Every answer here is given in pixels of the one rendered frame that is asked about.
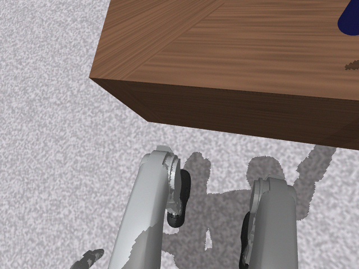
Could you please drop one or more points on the left robot hand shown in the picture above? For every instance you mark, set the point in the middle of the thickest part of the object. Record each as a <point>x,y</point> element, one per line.
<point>88,259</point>

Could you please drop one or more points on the right robot foot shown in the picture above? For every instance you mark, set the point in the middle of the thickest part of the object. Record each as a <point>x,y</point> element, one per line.
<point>244,242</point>

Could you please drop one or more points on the can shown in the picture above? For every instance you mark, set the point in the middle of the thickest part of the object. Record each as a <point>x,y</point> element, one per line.
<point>348,22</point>

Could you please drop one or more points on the left robot foot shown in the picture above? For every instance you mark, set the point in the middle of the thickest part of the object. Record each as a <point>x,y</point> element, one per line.
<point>177,221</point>

